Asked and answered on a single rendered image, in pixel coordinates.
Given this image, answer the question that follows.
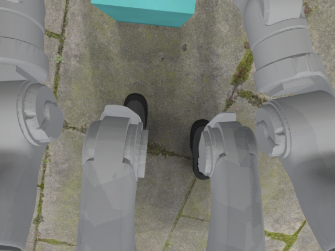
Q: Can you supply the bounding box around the robot right forearm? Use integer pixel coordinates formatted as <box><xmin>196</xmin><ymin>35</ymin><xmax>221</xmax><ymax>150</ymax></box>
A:
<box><xmin>233</xmin><ymin>0</ymin><xmax>335</xmax><ymax>98</ymax></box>

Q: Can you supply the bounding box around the robot right shin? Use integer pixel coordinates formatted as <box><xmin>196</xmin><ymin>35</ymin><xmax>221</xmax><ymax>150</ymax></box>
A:
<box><xmin>198</xmin><ymin>112</ymin><xmax>259</xmax><ymax>176</ymax></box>

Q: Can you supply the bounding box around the left robot upper arm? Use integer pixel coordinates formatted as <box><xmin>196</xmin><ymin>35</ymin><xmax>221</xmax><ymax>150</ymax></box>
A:
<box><xmin>0</xmin><ymin>79</ymin><xmax>63</xmax><ymax>251</ymax></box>

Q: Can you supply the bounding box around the carton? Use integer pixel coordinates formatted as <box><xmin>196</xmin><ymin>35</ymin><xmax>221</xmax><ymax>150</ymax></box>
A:
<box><xmin>91</xmin><ymin>0</ymin><xmax>196</xmax><ymax>28</ymax></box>

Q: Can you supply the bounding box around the right robot upper arm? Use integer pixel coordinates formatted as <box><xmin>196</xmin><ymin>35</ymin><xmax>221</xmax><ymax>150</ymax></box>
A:
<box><xmin>254</xmin><ymin>90</ymin><xmax>335</xmax><ymax>251</ymax></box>

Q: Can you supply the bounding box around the robot right thigh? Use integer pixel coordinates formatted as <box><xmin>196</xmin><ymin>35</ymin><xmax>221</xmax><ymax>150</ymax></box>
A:
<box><xmin>199</xmin><ymin>121</ymin><xmax>265</xmax><ymax>251</ymax></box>

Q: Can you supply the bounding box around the robot left forearm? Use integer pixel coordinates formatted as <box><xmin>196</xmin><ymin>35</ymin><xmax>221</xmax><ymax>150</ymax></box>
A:
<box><xmin>0</xmin><ymin>0</ymin><xmax>49</xmax><ymax>83</ymax></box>

